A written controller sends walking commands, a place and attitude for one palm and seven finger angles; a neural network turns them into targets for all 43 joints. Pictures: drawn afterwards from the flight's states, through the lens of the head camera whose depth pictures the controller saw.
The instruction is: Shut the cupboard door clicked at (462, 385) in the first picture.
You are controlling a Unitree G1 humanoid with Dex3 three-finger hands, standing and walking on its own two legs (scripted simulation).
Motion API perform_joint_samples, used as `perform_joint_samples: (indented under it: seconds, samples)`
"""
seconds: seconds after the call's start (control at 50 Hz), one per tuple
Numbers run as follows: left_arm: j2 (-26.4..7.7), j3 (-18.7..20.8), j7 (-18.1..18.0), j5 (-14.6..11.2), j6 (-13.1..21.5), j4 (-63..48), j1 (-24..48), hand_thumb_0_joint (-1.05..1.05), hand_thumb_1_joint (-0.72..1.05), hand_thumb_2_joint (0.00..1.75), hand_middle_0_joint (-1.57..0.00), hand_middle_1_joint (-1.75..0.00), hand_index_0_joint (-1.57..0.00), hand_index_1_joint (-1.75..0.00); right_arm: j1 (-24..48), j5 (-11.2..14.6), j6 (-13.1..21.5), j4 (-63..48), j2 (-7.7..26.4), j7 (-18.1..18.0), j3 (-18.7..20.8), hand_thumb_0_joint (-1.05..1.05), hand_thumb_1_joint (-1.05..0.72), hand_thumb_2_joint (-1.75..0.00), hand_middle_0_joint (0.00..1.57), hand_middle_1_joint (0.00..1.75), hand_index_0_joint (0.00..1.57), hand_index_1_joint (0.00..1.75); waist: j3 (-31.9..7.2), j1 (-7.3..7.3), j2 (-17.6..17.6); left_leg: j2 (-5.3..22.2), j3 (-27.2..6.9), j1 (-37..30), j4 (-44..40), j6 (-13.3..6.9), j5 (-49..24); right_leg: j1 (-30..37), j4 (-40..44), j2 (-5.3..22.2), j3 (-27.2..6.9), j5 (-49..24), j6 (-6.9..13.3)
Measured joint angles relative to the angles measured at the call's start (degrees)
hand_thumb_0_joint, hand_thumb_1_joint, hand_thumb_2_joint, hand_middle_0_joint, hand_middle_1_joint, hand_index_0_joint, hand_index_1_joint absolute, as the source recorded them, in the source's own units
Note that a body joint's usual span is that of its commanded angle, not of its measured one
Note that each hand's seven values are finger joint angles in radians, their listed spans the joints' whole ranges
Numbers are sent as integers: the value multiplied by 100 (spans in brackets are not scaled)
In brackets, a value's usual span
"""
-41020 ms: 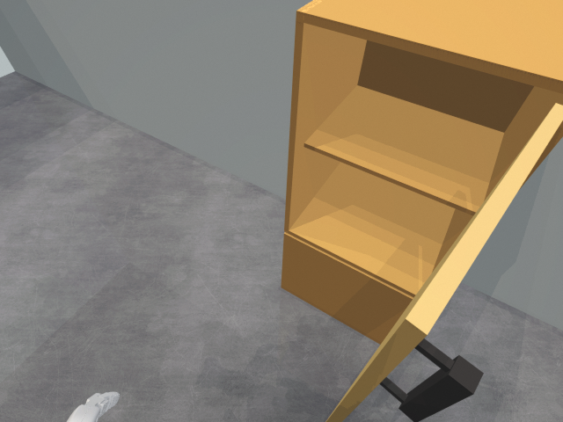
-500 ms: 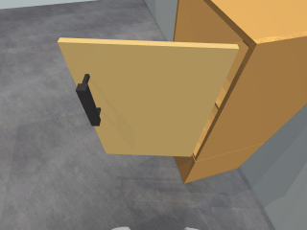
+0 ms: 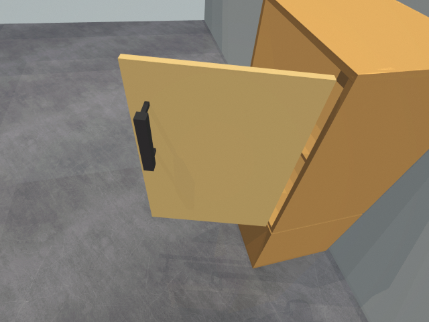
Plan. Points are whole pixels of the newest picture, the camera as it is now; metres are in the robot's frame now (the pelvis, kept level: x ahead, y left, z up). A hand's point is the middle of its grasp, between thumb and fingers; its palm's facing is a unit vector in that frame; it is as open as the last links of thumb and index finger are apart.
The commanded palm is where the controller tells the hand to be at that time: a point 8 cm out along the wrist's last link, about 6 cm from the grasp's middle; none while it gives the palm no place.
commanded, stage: come to a stop and stand still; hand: left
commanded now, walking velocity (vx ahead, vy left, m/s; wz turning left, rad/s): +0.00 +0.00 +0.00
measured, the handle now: (147, 137) +0.47 +0.19 +0.06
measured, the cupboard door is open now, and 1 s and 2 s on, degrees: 73 73 73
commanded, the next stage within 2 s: look again from close up in 0.36 s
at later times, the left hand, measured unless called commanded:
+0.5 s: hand out of the picture -0.03 +0.17 -0.18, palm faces +0.01 -0.99 -0.15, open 7.4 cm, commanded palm none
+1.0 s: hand out of the picture -0.03 +0.17 -0.17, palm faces +0.02 -0.98 -0.19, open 7.4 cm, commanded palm none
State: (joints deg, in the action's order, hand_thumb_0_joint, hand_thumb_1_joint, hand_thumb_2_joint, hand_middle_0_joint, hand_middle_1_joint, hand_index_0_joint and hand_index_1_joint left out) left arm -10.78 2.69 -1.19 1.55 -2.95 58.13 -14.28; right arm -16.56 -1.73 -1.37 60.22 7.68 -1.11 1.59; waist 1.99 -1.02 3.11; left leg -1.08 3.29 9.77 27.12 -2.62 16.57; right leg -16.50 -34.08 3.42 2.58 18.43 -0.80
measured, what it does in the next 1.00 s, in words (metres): stands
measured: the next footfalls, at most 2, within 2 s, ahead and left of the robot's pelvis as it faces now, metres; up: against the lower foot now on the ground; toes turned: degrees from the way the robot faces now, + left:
none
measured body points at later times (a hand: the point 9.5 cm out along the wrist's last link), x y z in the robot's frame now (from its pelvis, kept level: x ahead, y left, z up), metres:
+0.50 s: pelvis -0.01 +0.02 +0.00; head +0.01 +0.03 +0.45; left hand -0.03 +0.22 -0.16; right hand -0.02 -0.19 -0.16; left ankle -0.02 +0.09 -0.74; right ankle +0.00 -0.14 -0.74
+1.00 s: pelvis -0.03 +0.00 +0.00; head -0.04 +0.00 +0.45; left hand -0.03 +0.23 -0.16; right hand -0.01 -0.23 -0.15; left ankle -0.02 +0.09 -0.74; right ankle +0.00 -0.14 -0.74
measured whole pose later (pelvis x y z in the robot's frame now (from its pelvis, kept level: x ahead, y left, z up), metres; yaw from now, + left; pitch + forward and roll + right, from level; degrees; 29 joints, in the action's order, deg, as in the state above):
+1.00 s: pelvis -0.03 +0.00 +0.00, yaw +0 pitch -2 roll +0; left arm -9.6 -1.1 -1.9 1.1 0.6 60.7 -18.5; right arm -16.1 -0.8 0.9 60.8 9.7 -0.6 -0.2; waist 0.5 -0.2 0.6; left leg -1.6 3.4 11.1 26.2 -2.5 13.1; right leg -13.1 -26.3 3.1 2.5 11.0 -1.4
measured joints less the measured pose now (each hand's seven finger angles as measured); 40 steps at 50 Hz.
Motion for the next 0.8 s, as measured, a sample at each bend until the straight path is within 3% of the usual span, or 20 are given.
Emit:
perform_joint_samples:
  seconds: [0.08,0.14,0.24,0.46,0.58,0.8]
  samples:
    - [35,-61,-12,-32,142,188,-100,1,91,90,-20,-30,-20,-30,12,26,39,172,-60,-80,-70,1,-92,-89,20,30,20,30,10,-65,8,-106,96,29,-24,-34,-23,394,667,23,-106,-417,-83]
    - [169,-146,-22,-52,184,350,-152,1,91,90,-20,-30,-20,-30,63,65,101,237,0,-93,-68,1,-93,-89,20,30,20,30,94,-3,-180,-76,93,-47,-131,-61,-82,506,862,-12,-101,-539,-174]
    - [257,-203,-48,-60,182,537,-237,1,91,90,-20,-30,-20,-30,64,87,148,343,-18,-86,-95,1,-93,-89,20,30,20,30,105,44,-194,-122,123,-165,-296,-99,-182,595,981,25,-132,-637,-207]
    - [367,-236,-64,-36,220,634,-300,1,91,90,-20,-30,-20,-30,-53,87,162,478,-153,-72,-121,0,-91,-89,20,30,20,29,41,29,-139,-171,127,-196,-508,-108,-321,568,1062,66,-139,-706,-211]
    - [357,-378,-163,-38,420,589,-319,1,90,90,-20,-30,-20,-30,-93,100,307,191,4,-55,-184,1,-92,-89,20,30,20,30,116,146,-302,-131,8,173,95,-88,-107,359,694,60,-13,-564,-187]
    - [174,-369,-112,-25,353,357,-428,1,91,90,-20,-30,-20,-30,-15,86,224,4,204,13,-137,1,-92,-89,20,30,20,29,-202,99,-322,-116,42,112,89,-67,-159,346,577,44,-52,-563,-126]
